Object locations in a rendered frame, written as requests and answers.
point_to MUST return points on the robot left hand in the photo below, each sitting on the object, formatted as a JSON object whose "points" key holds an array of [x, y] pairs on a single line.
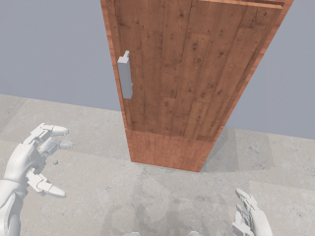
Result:
{"points": [[25, 156]]}

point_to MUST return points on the robot right shin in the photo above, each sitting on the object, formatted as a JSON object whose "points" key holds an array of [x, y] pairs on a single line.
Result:
{"points": [[193, 232]]}

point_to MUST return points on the cupboard door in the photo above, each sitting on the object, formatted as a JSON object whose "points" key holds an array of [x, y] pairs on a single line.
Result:
{"points": [[188, 60]]}

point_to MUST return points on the robot right hand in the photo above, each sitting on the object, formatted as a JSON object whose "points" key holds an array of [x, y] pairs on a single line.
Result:
{"points": [[257, 223]]}

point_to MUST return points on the robot left forearm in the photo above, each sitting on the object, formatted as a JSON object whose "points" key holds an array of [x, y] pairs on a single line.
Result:
{"points": [[12, 194]]}

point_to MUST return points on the handle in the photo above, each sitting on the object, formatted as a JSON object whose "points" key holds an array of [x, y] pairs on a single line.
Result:
{"points": [[125, 75]]}

